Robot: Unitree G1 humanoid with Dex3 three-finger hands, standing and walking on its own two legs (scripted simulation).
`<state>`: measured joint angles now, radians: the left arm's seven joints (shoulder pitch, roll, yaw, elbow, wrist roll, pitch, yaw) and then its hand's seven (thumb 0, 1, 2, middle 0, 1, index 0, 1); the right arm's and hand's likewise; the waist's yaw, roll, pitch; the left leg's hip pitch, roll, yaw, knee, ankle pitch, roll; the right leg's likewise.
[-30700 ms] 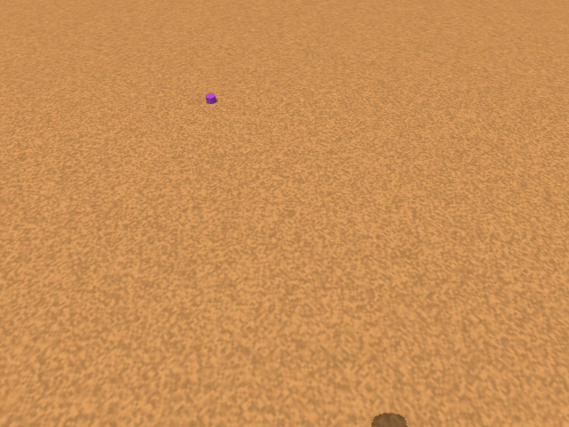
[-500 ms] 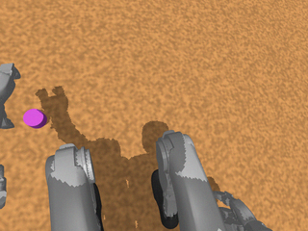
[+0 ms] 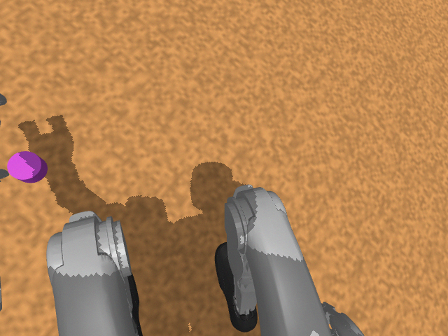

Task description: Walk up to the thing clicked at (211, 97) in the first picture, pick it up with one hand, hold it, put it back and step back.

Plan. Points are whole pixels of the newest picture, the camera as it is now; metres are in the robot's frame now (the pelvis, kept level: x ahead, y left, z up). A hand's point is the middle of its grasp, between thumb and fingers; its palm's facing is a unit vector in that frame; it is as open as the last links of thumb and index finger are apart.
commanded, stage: home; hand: left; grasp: from above
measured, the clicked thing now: (28, 167) +0.44 +0.33 -0.30
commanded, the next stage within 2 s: none
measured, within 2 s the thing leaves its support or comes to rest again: neither
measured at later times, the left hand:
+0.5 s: hand out of the picture +0.28 +0.28 +0.08, palm faces -0.10 -0.79 -0.60, open 7.6 cm
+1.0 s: hand out of the picture +0.23 +0.23 +0.30, palm faces +0.24 -0.95 -0.22, open 7.4 cm
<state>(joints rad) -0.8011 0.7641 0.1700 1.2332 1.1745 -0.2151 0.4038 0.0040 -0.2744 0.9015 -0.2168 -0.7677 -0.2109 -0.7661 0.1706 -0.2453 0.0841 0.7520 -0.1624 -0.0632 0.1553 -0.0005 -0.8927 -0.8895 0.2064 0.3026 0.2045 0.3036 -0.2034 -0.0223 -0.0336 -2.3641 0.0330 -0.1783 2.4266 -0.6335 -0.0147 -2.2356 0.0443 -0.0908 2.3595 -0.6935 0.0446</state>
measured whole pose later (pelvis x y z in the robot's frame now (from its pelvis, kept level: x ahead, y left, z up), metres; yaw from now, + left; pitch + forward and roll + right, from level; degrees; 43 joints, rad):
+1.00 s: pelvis +0.07 +0.01 +0.36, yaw +10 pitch +17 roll -4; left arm 0.38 0.24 0.07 -0.05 -0.07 0.43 0.07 0.02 0.90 0.90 -0.20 -0.30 -0.21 -0.30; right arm 0.27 -0.20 0.05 0.54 0.04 -0.17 -0.16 0.01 -0.90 -0.90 0.21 0.30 0.21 0.30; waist -0.07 0.04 -0.19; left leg -0.96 0.04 -0.06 1.18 -0.51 -0.01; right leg -0.86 0.00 -0.06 1.11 -0.54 0.02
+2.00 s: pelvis +0.08 +0.01 +0.39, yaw +11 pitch +9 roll -3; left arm 0.49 0.22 0.04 -0.12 -0.05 0.46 0.02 0.02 0.90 0.90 -0.20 -0.30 -0.20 -0.30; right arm 0.29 -0.22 0.03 0.55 0.01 -0.24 -0.18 0.01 -0.90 -0.90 0.21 0.30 0.21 0.30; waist -0.04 0.04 -0.16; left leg -0.71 0.04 -0.05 1.01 -0.46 -0.01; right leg -0.62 -0.01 -0.05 0.95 -0.49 0.02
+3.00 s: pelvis +0.09 +0.01 +0.39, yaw +11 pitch +10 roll -3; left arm 0.50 0.23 0.04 -0.14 -0.05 0.45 0.02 0.02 0.90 0.90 -0.20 -0.30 -0.20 -0.30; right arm 0.28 -0.21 0.03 0.54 0.01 -0.24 -0.18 0.01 -0.90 -0.90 0.21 0.30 0.21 0.30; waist -0.04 0.04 -0.16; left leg -0.72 0.03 -0.05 1.02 -0.48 -0.01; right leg -0.63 -0.01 -0.04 0.95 -0.51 0.02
